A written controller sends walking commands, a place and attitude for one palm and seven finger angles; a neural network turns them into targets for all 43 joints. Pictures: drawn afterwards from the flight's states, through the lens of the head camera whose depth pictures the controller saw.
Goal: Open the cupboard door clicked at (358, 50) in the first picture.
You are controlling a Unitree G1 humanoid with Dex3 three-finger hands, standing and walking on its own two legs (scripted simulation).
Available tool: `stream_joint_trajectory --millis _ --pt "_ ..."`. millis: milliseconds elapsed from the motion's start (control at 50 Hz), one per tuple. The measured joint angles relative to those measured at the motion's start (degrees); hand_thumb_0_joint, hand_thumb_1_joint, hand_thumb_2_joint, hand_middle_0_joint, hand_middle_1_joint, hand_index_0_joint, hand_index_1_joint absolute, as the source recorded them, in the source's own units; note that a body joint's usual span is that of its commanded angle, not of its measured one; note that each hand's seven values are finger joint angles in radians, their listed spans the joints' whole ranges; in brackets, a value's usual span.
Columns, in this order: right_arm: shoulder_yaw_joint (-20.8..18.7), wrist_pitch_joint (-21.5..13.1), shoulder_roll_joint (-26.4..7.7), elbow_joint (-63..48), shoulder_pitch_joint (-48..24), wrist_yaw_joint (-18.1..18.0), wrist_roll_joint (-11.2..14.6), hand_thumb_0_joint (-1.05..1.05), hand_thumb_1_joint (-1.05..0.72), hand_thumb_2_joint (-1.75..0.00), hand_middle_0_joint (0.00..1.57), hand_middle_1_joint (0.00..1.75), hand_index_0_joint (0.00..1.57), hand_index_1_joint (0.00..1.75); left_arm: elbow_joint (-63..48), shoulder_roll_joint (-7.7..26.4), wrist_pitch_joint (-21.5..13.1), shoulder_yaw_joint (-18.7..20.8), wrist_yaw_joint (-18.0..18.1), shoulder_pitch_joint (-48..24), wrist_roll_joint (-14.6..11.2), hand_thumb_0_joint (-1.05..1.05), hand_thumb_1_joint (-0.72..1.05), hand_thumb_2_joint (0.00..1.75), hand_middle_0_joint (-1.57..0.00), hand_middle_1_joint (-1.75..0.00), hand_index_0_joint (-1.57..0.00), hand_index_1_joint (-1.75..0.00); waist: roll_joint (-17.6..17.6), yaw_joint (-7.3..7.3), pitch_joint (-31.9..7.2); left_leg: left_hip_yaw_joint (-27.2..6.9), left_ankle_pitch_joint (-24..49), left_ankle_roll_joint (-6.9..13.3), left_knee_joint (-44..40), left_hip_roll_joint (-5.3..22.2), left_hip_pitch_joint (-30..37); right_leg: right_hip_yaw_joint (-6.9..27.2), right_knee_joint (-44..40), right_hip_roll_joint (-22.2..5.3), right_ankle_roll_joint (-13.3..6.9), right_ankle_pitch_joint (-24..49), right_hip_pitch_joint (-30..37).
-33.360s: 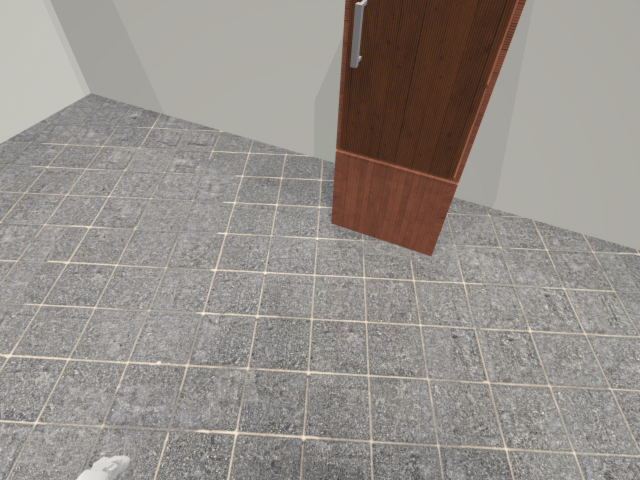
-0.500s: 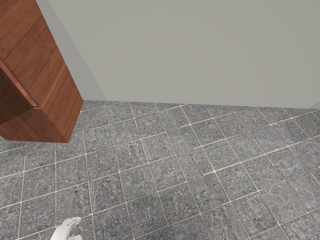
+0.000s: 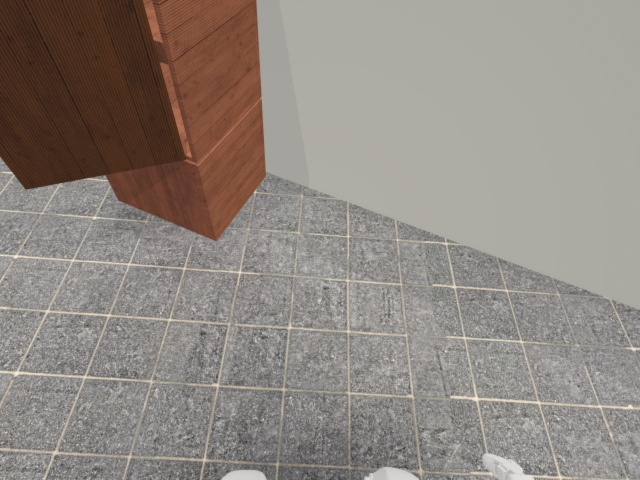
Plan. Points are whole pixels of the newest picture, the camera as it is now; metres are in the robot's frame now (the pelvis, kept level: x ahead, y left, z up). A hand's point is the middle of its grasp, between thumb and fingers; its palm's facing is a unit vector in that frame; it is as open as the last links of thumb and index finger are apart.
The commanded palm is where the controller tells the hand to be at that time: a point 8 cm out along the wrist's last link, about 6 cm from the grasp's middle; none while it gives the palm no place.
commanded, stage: turn to face it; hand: left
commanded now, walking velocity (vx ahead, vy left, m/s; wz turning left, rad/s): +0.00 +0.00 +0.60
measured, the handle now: out of the picture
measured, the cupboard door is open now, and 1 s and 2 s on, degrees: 44 44 44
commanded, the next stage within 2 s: take the last steps up to it in 0.62 s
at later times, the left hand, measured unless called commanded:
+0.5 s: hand out of the picture +0.03 +0.14 -0.14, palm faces +0.29 -0.92 -0.25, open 7.4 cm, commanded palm none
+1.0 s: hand out of the picture -0.02 +0.17 -0.15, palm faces +0.47 -0.85 -0.24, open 7.4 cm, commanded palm none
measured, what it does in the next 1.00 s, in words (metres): steps on the spot, turning left: right foot, then left foot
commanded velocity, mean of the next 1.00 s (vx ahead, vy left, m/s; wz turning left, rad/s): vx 0.09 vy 0.05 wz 0.37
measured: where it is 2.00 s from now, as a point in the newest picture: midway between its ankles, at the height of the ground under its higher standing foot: (232, 463)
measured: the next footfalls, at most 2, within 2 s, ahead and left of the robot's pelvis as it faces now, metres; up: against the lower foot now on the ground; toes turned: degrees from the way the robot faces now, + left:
right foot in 0.28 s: +0.07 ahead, -0.16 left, +0.00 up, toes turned +8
left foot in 0.66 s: +0.02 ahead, +0.08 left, +0.00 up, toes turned +24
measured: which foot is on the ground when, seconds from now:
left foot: down 0.00-0.28, up 0.30-0.64, down 0.66-1.00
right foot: up 0.00-0.26, down 0.28-0.66, up 0.68-1.00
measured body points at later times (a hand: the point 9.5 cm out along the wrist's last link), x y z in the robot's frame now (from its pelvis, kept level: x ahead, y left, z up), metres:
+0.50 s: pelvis +0.01 -0.06 +0.02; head +0.06 -0.06 +0.46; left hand +0.01 +0.19 -0.12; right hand +0.16 -0.29 -0.13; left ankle -0.03 +0.08 -0.65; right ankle +0.03 -0.16 -0.73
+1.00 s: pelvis +0.02 -0.04 +0.01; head +0.03 -0.04 +0.46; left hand -0.05 +0.22 -0.13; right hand +0.17 -0.22 -0.14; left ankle -0.02 +0.06 -0.73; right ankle +0.06 -0.15 -0.71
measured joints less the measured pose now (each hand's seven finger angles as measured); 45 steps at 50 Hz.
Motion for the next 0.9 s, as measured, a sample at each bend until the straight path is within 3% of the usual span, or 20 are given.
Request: stream_joint_trajectory --millis 100,220,260,280,340,400,440,500,600,660,720,780,840,900 --pt "0.5 0.3 0.4 0.8 1.7 -0.5 -0.1 0.00 -0.91 -0.89 0.20 0.30 0.20 0.30 -1.6 0.3 -0.5 0.2 -0.6 -2.5 0.1 0.01 0.91 0.90 -0.20 -0.30 -0.20 -0.30 1.9 0.01 -0.7 -3.6 3.6 -0.6 -5.2 -0.3 1.5 3.0 -1.3 1.4 0.5 5.4 -3.2" --pt "0.1 1.2 0.6 1.6 3.5 -0.1 -0.3 0.00 -0.90 -0.89 0.20 0.30 0.20 0.30 -3.5 -0.4 -1.3 -0.2 -0.6 -4.2 -0.1 0.01 0.91 0.90 -0.20 -0.30 -0.20 -0.30 4.0 -1.15 -1.4 -7.8 4.4 -2.3 -5.7 -0.6 0.7 3.5 -15.8 3.7 0.1 6.1 1.3" --pt "-0.2 1.5 0.5 1.7 4.0 -0.1 -0.1 0.01 -0.90 -0.89 0.20 0.30 0.20 0.30 -4.0 -0.8 -1.9 -0.5 -0.6 -4.2 -0.2 0.01 0.91 0.90 -0.20 -0.30 -0.20 -0.30 4.6 -1.45 -1.6 -9.2 3.7 -3.2 -4.0 -1.0 -0.4 3.0 -23.5 4.7 -0.2 9.4 5.0" --pt "-0.5 1.7 0.4 1.7 4.4 -0.1 0.1 0.01 -0.90 -0.89 0.20 0.30 0.20 0.30 -4.5 -0.8 -2.5 -0.7 -0.5 -3.8 -0.1 0.00 0.91 0.90 -0.20 -0.30 -0.20 -0.30 4.4 -1.41 -2.1 -9.5 2.9 -3.5 -2.2 -1.6 -1.5 3.0 -28.4 4.6 -0.9 10.6 7.1" --pt "-1.5 2.4 -1.1 2.6 3.9 0.0 0.4 0.01 -0.91 -0.89 0.20 0.30 0.20 0.30 -4.1 -2.9 -3.4 -1.5 0.0 -3.5 0.3 0.00 0.91 0.90 -0.20 -0.30 -0.20 -0.30 6.5 -1.67 -0.9 -8.5 -8.6 -3.6 13.9 -2.2 -6.9 0.8 -27.6 4.5 -3.9 11.4 7.7" --pt "-2.0 2.9 -1.8 3.2 3.8 0.4 0.3 0.01 -0.91 -0.89 0.20 0.30 0.20 0.30 -3.6 -4.5 -3.4 -2.1 0.3 -1.9 0.2 0.00 0.91 0.90 -0.20 -0.30 -0.21 -0.30 6.2 -1.97 -0.7 -4.7 -9.0 -4.4 27.4 -1.5 -10.4 -1.1 -30.3 3.1 -4.5 12.5 10.2" --pt "-1.9 3.0 -1.6 3.4 3.6 0.6 0.3 0.01 -0.91 -0.89 0.20 0.30 0.20 0.30 -3.1 -5.0 -3.4 -2.4 0.3 -0.9 0.2 0.00 0.90 0.90 -0.20 -0.30 -0.21 -0.30 5.2 -2.14 -0.7 -2.9 -8.0 -5.0 28.9 -0.5 -10.5 -2.2 -32.2 2.2 -4.5 13.1 11.7" --pt "-1.6 3.1 -1.1 3.7 3.2 0.7 0.5 0.01 -0.91 -0.90 0.20 0.30 0.20 0.30 -2.3 -5.4 -3.6 -2.6 0.2 0.2 0.4 0.00 0.90 0.90 -0.20 -0.30 -0.21 -0.30 3.4 -1.76 -0.5 -1.1 -8.3 -5.5 23.1 0.7 -8.0 -3.9 -33.7 1.0 -4.4 13.5 13.1" --pt "-0.7 2.4 -0.3 4.0 1.1 0.6 0.8 0.01 -0.91 -0.90 0.19 0.30 0.19 0.30 -0.7 -4.8 -4.0 -2.3 0.0 1.8 0.7 0.00 0.91 0.90 -0.20 -0.30 -0.21 -0.30 1.6 0.03 0.1 0.8 -8.3 -4.9 8.1 1.0 -1.6 -6.2 -32.0 -0.3 -3.6 12.2 13.2" --pt "0.0 1.1 -0.1 3.4 0.2 0.4 0.7 0.01 -0.91 -0.90 0.19 0.30 0.19 0.30 0.5 -3.9 -3.6 -1.8 -0.2 3.3 0.1 0.00 0.91 0.90 -0.20 -0.30 -0.21 -0.30 1.5 0.37 -0.5 1.3 1.4 -3.2 -3.6 1.0 3.6 -7.6 -27.5 -0.6 -2.5 9.7 11.6" --pt "0.6 0.1 1.4 3.0 -0.5 -0.2 0.1 0.01 -0.91 -0.90 0.20 0.30 0.20 0.30 2.2 -2.0 -1.5 -1.2 0.1 2.6 -0.3 0.01 0.91 0.90 -0.20 -0.30 -0.21 -0.30 -0.4 0.87 -0.2 1.1 1.0 0.1 -1.5 -0.2 2.6 -3.1 -15.6 -0.1 -1.3 0.6 6.9" --pt "1.2 -0.1 2.1 2.9 0.1 -1.0 -0.2 0.00 -0.91 -0.90 0.20 0.30 0.20 0.30 3.2 -1.5 -0.4 -0.8 0.0 1.6 0.0 0.01 0.91 0.90 -0.20 -0.30 -0.20 -0.30 0.4 1.06 -0.9 0.0 0.9 0.6 -2.9 -0.1 3.1 -0.2 -7.4 1.7 -1.3 -0.1 3.2" --pt "1.6 -0.5 2.4 3.2 1.3 -1.2 -0.4 0.00 -0.91 -0.89 0.20 0.30 0.20 0.30 3.0 -1.8 -0.7 -0.6 -0.8 0.9 0.2 0.01 0.91 0.90 -0.20 -0.30 -0.20 -0.30 2.0 1.07 -1.7 -1.1 2.6 0.6 -5.5 0.0 3.9 0.9 -5.6 2.4 -1.7 1.9 1.7" --pt "1.6 -0.7 2.4 3.8 3.2 -1.0 -0.4 0.00 -0.91 -0.89 0.20 0.30 0.20 0.30 2.4 -2.3 -1.5 -0.6 -1.5 0.4 0.4 0.01 0.91 0.90 -0.20 -0.30 -0.20 -0.30 3.5 0.74 -2.7 -2.2 3.7 0.6 -7.5 -0.2 4.4 0.8 -9.5 2.7 -2.1 3.0 2.3"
